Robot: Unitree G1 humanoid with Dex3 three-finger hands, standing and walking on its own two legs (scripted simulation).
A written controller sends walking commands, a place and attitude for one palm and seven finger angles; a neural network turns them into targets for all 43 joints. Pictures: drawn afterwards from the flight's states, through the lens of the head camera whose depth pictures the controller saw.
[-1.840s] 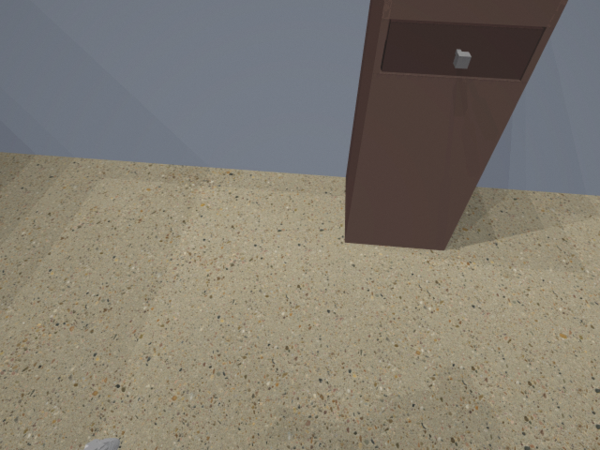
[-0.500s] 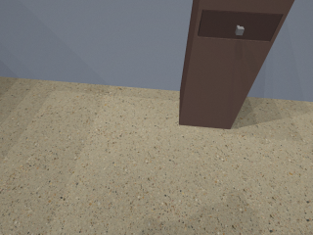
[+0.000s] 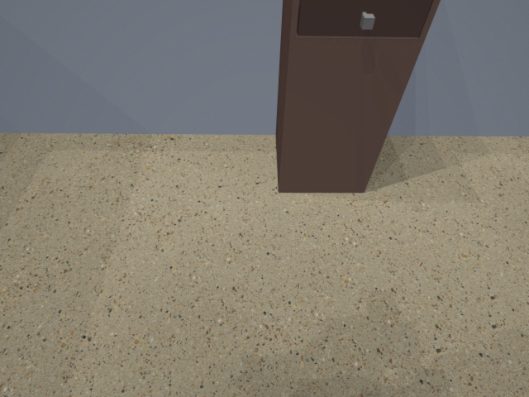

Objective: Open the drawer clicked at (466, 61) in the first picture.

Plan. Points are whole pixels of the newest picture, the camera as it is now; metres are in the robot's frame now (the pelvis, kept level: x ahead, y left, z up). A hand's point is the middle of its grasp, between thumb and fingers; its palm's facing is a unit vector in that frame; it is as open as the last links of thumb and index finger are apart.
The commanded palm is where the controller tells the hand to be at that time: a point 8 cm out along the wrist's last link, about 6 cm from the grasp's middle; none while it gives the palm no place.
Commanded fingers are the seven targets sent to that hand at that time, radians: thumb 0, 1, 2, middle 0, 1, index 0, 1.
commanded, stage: walk to a spot facing it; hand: left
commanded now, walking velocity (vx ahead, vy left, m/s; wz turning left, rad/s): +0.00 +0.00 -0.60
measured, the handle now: (366, 19) +1.10 -0.22 +0.08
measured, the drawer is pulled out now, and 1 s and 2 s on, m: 0.00 0.00 0.00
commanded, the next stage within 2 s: none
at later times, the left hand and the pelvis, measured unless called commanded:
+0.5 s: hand out of the picture +0.07 +0.19 -0.16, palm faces -0.17 -0.95 -0.24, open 7.4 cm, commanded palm none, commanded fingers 0.00 0.90 0.90 -0.20 -0.30 -0.20 -0.30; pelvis -0.02 +0.00 +0.01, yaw -15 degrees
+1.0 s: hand (195, 381) +0.17 +0.14 -0.16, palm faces -0.56 -0.80 -0.22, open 7.4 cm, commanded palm none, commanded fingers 0.00 0.90 0.90 -0.20 -0.30 -0.20 -0.30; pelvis -0.03 +0.02 +0.00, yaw -34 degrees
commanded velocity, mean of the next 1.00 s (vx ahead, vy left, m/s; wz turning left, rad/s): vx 0.05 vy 0.00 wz -0.60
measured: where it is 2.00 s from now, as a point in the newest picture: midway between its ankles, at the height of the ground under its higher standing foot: outside the picture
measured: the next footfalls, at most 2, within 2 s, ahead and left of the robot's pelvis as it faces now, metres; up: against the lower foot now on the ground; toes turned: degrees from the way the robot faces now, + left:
left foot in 0.58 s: +0.04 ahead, +0.13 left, +0.00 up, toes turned -18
right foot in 1.02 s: -0.09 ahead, -0.10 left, +0.00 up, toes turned -40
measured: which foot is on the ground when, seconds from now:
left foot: down 0.00-0.10, up 0.12-0.56, down 0.58-1.00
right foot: down 0.00-0.58, up 0.60-1.00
